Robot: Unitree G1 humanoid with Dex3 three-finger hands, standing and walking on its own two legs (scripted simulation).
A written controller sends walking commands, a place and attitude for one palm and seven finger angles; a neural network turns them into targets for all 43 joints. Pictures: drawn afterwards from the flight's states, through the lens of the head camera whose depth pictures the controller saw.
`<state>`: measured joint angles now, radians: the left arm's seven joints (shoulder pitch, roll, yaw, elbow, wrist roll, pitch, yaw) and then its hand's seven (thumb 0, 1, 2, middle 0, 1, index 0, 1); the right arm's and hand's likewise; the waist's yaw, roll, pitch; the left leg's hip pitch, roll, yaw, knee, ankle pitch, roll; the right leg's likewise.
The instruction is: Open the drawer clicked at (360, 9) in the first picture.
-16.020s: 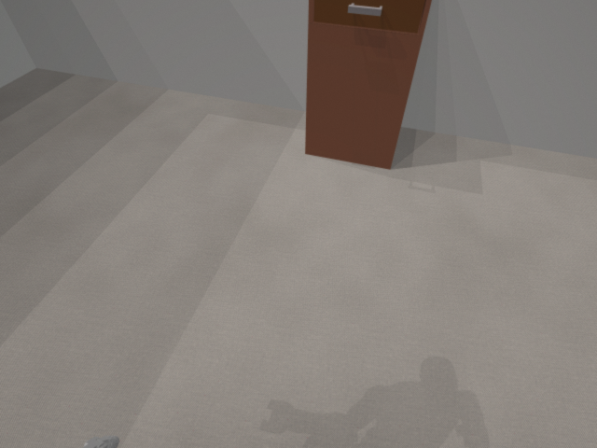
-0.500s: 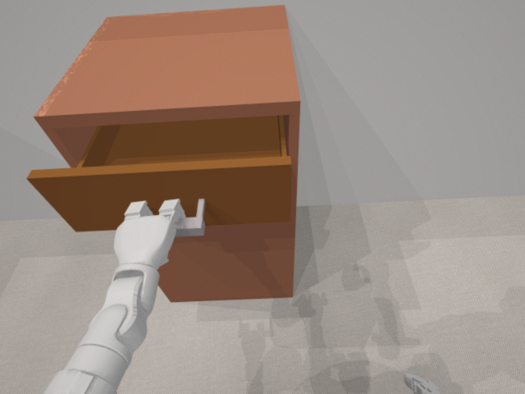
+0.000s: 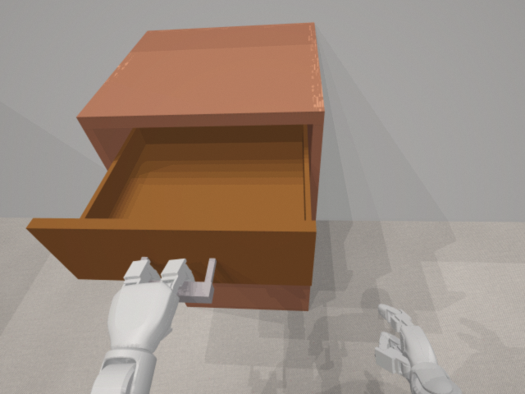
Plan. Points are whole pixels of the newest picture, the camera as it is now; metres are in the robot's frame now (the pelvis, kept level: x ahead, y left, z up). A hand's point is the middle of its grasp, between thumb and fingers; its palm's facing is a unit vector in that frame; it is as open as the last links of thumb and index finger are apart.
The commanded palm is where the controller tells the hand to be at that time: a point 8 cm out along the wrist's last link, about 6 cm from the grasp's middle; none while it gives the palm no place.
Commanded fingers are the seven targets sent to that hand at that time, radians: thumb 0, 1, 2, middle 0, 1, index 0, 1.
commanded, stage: pull the drawer open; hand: left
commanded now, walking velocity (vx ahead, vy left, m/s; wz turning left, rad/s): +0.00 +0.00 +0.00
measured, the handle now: (173, 277) +0.28 +0.18 +0.04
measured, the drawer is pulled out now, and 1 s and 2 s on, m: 0.25 0.30 0.30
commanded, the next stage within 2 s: open the thumb to release the handle in 0.56 s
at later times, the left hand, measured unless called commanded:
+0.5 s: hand (152, 359) +0.17 +0.18 +0.02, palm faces +0.02 -0.16 -0.99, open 6.2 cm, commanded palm +0.12 +0.19 +0.07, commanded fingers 0.00 0.90 0.90 -0.40 -1.35 -0.40 -1.35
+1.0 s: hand (155, 351) +0.18 +0.18 +0.02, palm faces +0.05 -0.13 -0.99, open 8.8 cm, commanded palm +0.15 +0.19 +0.07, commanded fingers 0.00 -0.36 0.36 -0.31 -1.22 -0.31 -1.22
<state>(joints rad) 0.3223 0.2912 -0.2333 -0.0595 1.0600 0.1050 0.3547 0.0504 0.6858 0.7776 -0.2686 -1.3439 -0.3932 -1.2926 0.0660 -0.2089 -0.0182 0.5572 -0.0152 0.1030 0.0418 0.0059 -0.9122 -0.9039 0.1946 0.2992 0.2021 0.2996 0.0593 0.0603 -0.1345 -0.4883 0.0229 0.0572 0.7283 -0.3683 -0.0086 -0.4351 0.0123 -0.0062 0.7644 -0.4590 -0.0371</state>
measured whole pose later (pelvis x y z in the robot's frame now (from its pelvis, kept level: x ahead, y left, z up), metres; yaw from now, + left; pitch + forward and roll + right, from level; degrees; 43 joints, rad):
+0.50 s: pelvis -0.01 -0.01 -0.01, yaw -1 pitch +10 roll +2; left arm 0.62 0.34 -0.12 -0.28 1.02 0.01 0.41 0.05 0.69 0.76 -0.25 -1.32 -0.36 -1.26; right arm 0.15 -0.24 -0.02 0.52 -0.04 0.11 0.08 0.01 -0.91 -0.90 0.20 0.30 0.20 0.30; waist 0.03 0.05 -0.15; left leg -0.59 0.05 0.07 0.83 -0.40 -0.03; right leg -0.56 0.03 0.01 0.89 -0.50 -0.06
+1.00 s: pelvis -0.02 -0.02 -0.01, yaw +1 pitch +7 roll +2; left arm 0.41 0.32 -0.21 -0.13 1.04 0.09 0.38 0.01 0.24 0.62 -0.37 -1.29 -0.37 -1.28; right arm 0.09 -0.20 0.01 0.58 -0.02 0.11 -0.01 0.01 -0.91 -0.90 0.20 0.30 0.20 0.30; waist 0.09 0.06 -0.12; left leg -0.53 0.03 0.03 0.77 -0.36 -0.03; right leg -0.48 0.02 -0.03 0.83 -0.47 -0.06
